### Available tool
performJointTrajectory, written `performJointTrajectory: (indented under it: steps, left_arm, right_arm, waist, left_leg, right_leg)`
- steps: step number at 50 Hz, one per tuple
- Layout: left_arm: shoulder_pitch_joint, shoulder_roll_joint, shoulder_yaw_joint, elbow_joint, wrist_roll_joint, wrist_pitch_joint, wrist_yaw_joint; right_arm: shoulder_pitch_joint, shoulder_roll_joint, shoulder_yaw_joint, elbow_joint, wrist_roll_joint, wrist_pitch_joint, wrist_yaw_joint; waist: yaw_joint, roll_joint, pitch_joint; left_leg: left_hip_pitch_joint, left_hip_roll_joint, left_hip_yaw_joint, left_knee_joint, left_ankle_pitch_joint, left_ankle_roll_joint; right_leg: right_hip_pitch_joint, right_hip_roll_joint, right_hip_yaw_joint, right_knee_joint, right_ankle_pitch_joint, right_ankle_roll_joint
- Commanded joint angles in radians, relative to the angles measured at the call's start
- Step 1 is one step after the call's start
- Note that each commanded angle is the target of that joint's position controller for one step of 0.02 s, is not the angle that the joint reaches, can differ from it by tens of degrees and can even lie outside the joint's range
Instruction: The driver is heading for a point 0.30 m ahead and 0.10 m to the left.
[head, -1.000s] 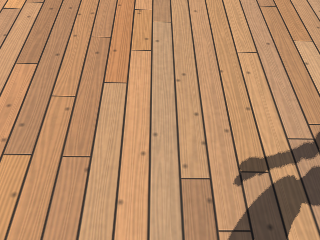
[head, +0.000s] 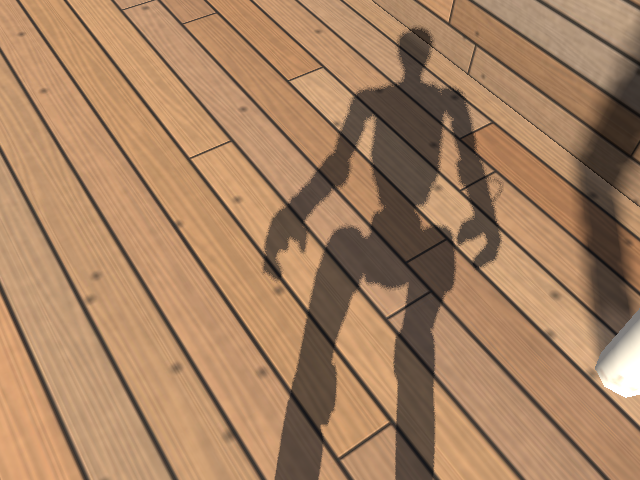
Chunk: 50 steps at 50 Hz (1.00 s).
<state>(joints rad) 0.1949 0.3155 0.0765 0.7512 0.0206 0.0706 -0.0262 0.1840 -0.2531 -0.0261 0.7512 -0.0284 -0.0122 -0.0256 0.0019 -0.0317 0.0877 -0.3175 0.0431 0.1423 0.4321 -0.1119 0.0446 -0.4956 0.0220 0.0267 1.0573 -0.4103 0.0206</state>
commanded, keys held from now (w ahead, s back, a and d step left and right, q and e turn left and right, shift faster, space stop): e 0.12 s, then q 0.88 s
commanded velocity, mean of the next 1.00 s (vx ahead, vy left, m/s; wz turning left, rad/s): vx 0.02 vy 0.00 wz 0.18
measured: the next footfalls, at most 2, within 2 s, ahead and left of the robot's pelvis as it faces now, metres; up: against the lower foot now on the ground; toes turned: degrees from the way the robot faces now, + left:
right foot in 0.16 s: +0.05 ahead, -0.12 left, +0.00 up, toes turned -7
left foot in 0.64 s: -0.01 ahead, +0.07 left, +0.00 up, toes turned +7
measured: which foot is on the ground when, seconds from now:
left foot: down 0.00-0.16, up 0.18-0.62, down 0.64-1.00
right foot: up 0.00-0.14, down 0.16-0.64, up 0.66-1.00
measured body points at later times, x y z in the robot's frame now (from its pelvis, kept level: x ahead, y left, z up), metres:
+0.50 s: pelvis +0.00 -0.04 +0.00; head +0.02 -0.05 +0.45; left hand +0.17 +0.19 -0.10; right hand +0.04 -0.31 -0.14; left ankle -0.03 +0.08 -0.70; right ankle +0.01 -0.11 -0.74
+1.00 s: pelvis -0.03 -0.01 +0.01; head +0.00 +0.01 +0.45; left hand +0.02 +0.29 -0.12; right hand +0.15 -0.26 -0.10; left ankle -0.05 +0.06 -0.74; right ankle +0.03 -0.15 -0.69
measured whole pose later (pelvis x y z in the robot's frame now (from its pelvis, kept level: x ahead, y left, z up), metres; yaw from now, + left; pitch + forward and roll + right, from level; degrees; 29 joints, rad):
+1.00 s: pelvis -0.03 -0.01 +0.01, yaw +17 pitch +1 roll -1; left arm 0.16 0.30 0.05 0.77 0.02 0.05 0.02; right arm 0.24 -0.30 -0.07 0.74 -0.01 0.05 0.00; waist -0.02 -0.01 0.06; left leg -0.22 -0.11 -0.14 0.43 -0.21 0.08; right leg -0.43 0.01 0.06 0.85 -0.38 0.05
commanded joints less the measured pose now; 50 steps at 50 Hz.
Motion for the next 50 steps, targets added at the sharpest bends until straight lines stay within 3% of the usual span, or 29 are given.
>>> performJointTrajectory:
  steps: [1, 5, 7, 8, 9, 10, 11, 12, 14, 17, 22, 27, 30, 31, 32, 33, 34, 35, 36, 37, 38, 39, 41, 44, 50]
  left_arm:
    - [0.056, 0.034, -0.002, -0.059, 0.000, 0.010, -0.016]
    - [0.015, 0.048, -0.005, -0.090, -0.006, 0.001, -0.023]
    - [0.064, 0.041, -0.006, -0.078, -0.002, -0.015, -0.019]
    - [0.090, 0.058, -0.005, -0.070, 0.006, -0.027, -0.010]
    - [0.061, 0.161, 0.007, -0.105, 0.012, -0.036, 0.004]
    - [0.065, 0.178, 0.014, -0.102, 0.019, -0.040, 0.015]
    - [0.020, 0.100, -0.012, -0.087, 0.022, -0.046, 0.022]
    - [-0.048, 0.038, -0.036, -0.081, 0.019, -0.052, 0.026]
    - [-0.093, 0.005, -0.052, -0.076, 0.012, -0.067, 0.047]
    - [-0.041, 0.038, -0.044, -0.051, -0.003, -0.070, 0.059]
    - [-0.004, 0.057, -0.025, -0.025, -0.001, -0.054, 0.065]
    - [-0.022, 0.068, -0.007, -0.010, 0.005, -0.053, 0.061]
    - [-0.055, 0.085, 0.004, -0.007, 0.001, -0.047, 0.061]
    - [-0.056, 0.092, 0.009, -0.001, 0.000, -0.044, 0.060]
    - [-0.041, 0.064, 0.007, -0.005, 0.002, -0.041, 0.056]
    - [-0.094, 0.001, -0.011, -0.069, -0.004, -0.034, 0.059]
    - [-0.139, 0.020, -0.012, -0.069, 0.008, -0.024, 0.066]
    - [-0.104, 0.025, -0.009, -0.051, -0.003, -0.021, 0.059]
    - [-0.080, 0.038, -0.005, -0.034, -0.013, -0.027, 0.052]
    - [-0.069, 0.059, 0.002, -0.027, -0.004, -0.033, 0.049]
    - [-0.047, 0.068, 0.005, -0.015, 0.009, -0.034, 0.044]
    - [-0.034, 0.065, 0.005, -0.010, 0.010, -0.034, 0.039]
    - [-0.038, 0.051, 0.001, -0.018, 0.002, -0.030, 0.037]
    - [-0.066, 0.051, -0.002, -0.034, -0.001, -0.025, 0.042]
    - [-0.087, 0.059, -0.009, -0.064, -0.007, -0.035, 0.050]
  right_arm:
    - [-0.032, -0.149, -0.041, -0.065, -0.003, 0.001, 0.002]
    - [-0.001, -0.195, -0.059, -0.057, -0.004, 0.022, 0.010]
    - [0.015, -0.197, -0.062, -0.047, 0.006, 0.035, 0.014]
    - [0.065, -0.168, -0.058, -0.028, 0.005, 0.043, 0.024]
    - [0.106, -0.048, -0.025, -0.069, 0.007, 0.050, 0.040]
    - [0.017, -0.102, -0.035, -0.073, 0.006, 0.069, 0.020]
    - [0.012, -0.092, -0.033, -0.062, 0.024, 0.080, 0.023]
    - [0.049, -0.077, -0.029, -0.034, 0.031, 0.080, 0.031]
    - [0.131, -0.105, -0.041, 0.034, 0.012, 0.071, 0.037]
    - [0.120, -0.115, -0.050, 0.038, 0.018, 0.066, 0.041]
    - [0.083, -0.093, -0.047, 0.016, 0.019, 0.075, 0.037]
    - [0.094, -0.076, -0.045, -0.003, 0.027, 0.073, 0.038]
    - [0.133, -0.065, -0.043, -0.004, 0.029, 0.064, 0.044]
    - [0.150, -0.071, -0.043, -0.004, 0.026, 0.055, 0.045]
    - [0.161, -0.145, -0.059, -0.008, 0.007, 0.043, 0.040]
    - [0.174, -0.296, -0.097, -0.020, 0.010, 0.036, 0.039]
    - [0.232, -0.276, -0.099, -0.003, 0.005, 0.039, 0.032]
    - [0.181, -0.229, -0.088, -0.011, 0.015, 0.043, 0.025]
    - [0.095, -0.195, -0.079, -0.030, 0.021, 0.050, 0.020]
    - [0.040, -0.177, -0.073, -0.046, 0.027, 0.053, 0.017]
    - [0.023, -0.162, -0.069, -0.056, 0.030, 0.053, 0.017]
    - [0.037, -0.161, -0.069, -0.057, 0.031, 0.052, 0.020]
    - [0.075, -0.177, -0.075, -0.048, 0.032, 0.048, 0.023]
    - [0.110, -0.194, -0.082, -0.042, 0.026, 0.050, 0.021]
    - [0.093, -0.224, -0.093, -0.063, 0.012, 0.057, 0.027]
  waist:
    - [0.018, 0.200, -0.151]
    - [-0.003, 0.197, -0.148]
    - [0.023, 0.145, -0.144]
    - [0.028, 0.028, -0.123]
    - [-0.004, -0.293, -0.129]
    - [0.050, -0.183, -0.070]
    - [0.011, -0.127, -0.064]
    - [-0.030, -0.124, -0.051]
    - [-0.046, -0.142, -0.077]
    - [-0.020, -0.078, -0.109]
    - [0.022, -0.086, -0.098]
    - [0.012, -0.089, -0.123]
    - [-0.027, -0.083, -0.142]
    - [-0.049, -0.055, -0.139]
    - [-0.047, 0.100, -0.123]
    - [-0.047, 0.338, -0.059]
    - [-0.088, 0.236, -0.064]
    - [-0.046, 0.158, -0.059]
    - [-0.007, 0.116, -0.041]
    - [0.010, 0.127, -0.041]
    - [0.010, 0.136, -0.070]
    - [0.005, 0.124, -0.099]
    - [-0.010, 0.108, -0.109]
    - [-0.036, 0.139, -0.093]
    - [-0.047, 0.154, -0.100]
  left_leg:
    - [0.031, 0.245, -0.144, -0.179, 0.007, 0.156]
    - [0.038, 0.279, -0.123, -0.135, -0.085, 0.129]
    - [-0.032, 0.258, -0.087, -0.036, -0.067, 0.070]
    - [-0.091, 0.211, -0.035, 0.077, -0.125, 0.003]
    - [-0.275, 0.058, 0.069, 0.326, -0.445, -0.093]
    - [-0.211, 0.014, -0.078, 0.430, -0.474, -0.087]
    - [-0.136, 0.028, -0.135, 0.451, -0.397, -0.078]
    - [-0.093, 0.023, -0.148, 0.434, -0.320, -0.070]
    - [-0.055, -0.010, -0.145, 0.432, -0.242, -0.066]
    - [-0.079, -0.036, -0.165, 0.449, -0.280, -0.072]
    - [-0.115, -0.028, -0.129, 0.410, -0.365, -0.073]
    - [-0.049, -0.032, -0.089, 0.329, -0.390, -0.045]
    - [0.066, -0.049, -0.057, 0.154, -0.278, -0.012]
    - [0.140, -0.047, -0.080, 0.015, -0.146, 0.006]
    - [0.212, 0.065, -0.287, -0.132, -0.089, 0.044]
    - [0.239, 0.324, -0.662, -0.166, 0.282, 0.176]
    - [0.220, 0.348, -0.642, -0.150, 0.371, 0.268]
    - [0.199, 0.290, -0.549, -0.138, 0.326, 0.267]
    - [0.181, 0.216, -0.477, -0.143, 0.245, 0.223]
    - [0.200, 0.170, -0.445, -0.140, 0.237, 0.189]
    - [0.222, 0.140, -0.417, -0.127, 0.296, 0.183]
    - [0.242, 0.130, -0.409, -0.117, 0.332, 0.183]
    - [0.274, 0.127, -0.421, -0.107, 0.328, 0.184]
    - [0.289, 0.124, -0.471, -0.105, 0.250, 0.189]
    - [0.213, 0.112, -0.569, -0.073, 0.203, 0.195]
  right_leg:
    - [0.121, -0.036, -0.035, -0.136, 0.035, -0.010]
    - [0.209, -0.023, -0.086, -0.312, 0.009, -0.040]
    - [0.352, 0.005, -0.084, -0.514, 0.077, -0.073]
    - [0.404, -0.043, 0.033, -0.691, 0.123, -0.090]
    - [0.454, -0.362, 0.454, -0.854, 0.159, -0.168]
    - [0.237, -0.416, 0.424, -0.842, 0.344, -0.257]
    - [0.208, -0.340, 0.300, -0.830, 0.377, -0.246]
    - [0.189, -0.275, 0.200, -0.839, 0.370, -0.212]
    - [0.267, -0.206, 0.078, -0.819, 0.484, -0.175]
    - [0.389, -0.243, 0.041, -0.749, 0.667, -0.189]
    - [0.455, -0.296, 0.066, -0.711, 0.625, -0.239]
    - [0.432, -0.324, 0.057, -0.675, 0.655, -0.255]
    - [0.375, -0.310, 0.009, -0.612, 0.590, -0.207]
    - [0.315, -0.286, -0.030, -0.563, 0.479, -0.153]
    - [0.185, -0.208, -0.106, -0.396, 0.279, -0.074]
    - [-0.078, 0.009, -0.173, -0.228, -0.147, 0.001]
    - [-0.088, -0.003, -0.036, -0.043, -0.224, -0.005]
    - [-0.086, -0.022, 0.002, 0.024, -0.146, -0.006]
    - [-0.083, -0.035, 0.017, 0.016, -0.055, -0.007]
    - [-0.095, -0.035, 0.015, 0.006, -0.001, -0.004]
    - [-0.081, -0.029, 0.006, 0.018, 0.033, 0.006]
    - [-0.072, -0.021, 0.002, 0.026, 0.045, 0.016]
    - [-0.084, -0.021, 0.005, -0.010, 0.052, 0.030]
    - [-0.101, -0.020, 0.013, -0.102, 0.043, 0.039]
    - [-0.004, 0.005, 0.026, -0.245, 0.016, 0.025]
